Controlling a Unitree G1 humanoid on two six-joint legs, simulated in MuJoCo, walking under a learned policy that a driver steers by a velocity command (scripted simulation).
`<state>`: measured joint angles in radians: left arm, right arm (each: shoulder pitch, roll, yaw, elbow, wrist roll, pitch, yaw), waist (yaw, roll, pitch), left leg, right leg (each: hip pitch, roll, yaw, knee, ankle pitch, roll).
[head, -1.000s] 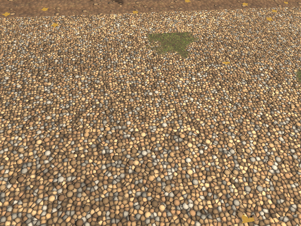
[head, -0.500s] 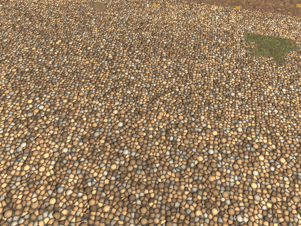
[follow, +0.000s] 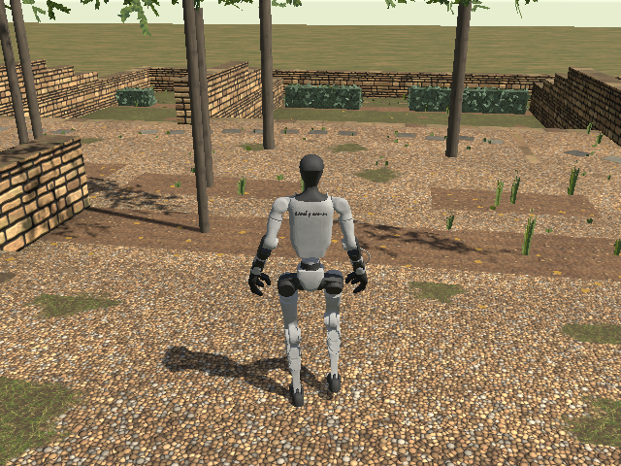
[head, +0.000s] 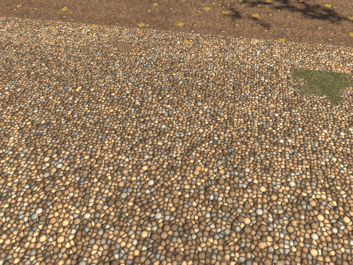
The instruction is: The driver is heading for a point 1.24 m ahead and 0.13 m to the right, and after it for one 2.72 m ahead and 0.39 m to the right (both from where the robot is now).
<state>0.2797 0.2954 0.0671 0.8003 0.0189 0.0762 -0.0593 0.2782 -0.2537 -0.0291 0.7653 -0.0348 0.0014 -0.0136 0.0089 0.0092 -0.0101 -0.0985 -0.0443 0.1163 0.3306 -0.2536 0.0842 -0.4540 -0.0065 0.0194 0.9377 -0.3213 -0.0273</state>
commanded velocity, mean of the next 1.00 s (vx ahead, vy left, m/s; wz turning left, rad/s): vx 0.88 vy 0.00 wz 0.04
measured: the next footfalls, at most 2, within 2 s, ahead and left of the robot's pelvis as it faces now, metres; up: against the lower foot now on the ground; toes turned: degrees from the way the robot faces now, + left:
right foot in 0.32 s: +0.24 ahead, -0.22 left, +0.00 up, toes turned -20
left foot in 0.84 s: +0.67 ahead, -0.28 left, -0.19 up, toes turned -2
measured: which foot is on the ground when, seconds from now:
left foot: down 0.00-0.32, up 0.34-0.82, down 0.84-1.00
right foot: up 0.00-0.30, down 0.32-0.82, up 0.84-1.00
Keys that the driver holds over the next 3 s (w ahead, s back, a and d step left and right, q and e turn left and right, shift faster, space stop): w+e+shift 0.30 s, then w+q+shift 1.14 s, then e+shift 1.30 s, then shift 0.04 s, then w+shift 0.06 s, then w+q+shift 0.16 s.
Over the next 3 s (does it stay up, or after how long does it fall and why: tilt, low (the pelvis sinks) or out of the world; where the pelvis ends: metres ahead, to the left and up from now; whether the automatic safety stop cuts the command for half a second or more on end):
stays up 1.56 -0.11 -0.38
